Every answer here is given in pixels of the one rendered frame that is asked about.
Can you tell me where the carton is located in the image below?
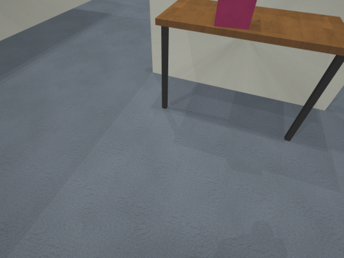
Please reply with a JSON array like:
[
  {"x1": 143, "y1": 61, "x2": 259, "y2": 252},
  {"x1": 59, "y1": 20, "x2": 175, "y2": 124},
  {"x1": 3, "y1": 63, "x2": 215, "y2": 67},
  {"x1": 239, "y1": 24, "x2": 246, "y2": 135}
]
[{"x1": 214, "y1": 0, "x2": 257, "y2": 30}]

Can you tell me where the table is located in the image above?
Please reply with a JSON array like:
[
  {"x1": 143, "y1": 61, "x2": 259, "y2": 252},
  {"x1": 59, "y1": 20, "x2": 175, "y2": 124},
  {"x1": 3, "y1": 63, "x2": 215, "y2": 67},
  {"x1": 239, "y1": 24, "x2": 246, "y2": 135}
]
[{"x1": 155, "y1": 0, "x2": 344, "y2": 141}]

